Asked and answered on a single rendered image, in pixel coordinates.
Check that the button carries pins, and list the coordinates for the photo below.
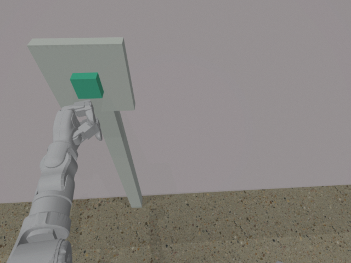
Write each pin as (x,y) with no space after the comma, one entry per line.
(87,85)

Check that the panel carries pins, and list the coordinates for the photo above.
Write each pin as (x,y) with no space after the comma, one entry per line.
(58,58)

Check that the robot left hand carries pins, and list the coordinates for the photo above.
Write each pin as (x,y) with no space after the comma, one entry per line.
(67,128)

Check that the left robot forearm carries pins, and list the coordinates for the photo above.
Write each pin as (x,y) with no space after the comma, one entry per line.
(49,214)

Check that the left robot upper arm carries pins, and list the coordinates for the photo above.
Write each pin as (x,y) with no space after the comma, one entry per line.
(51,251)

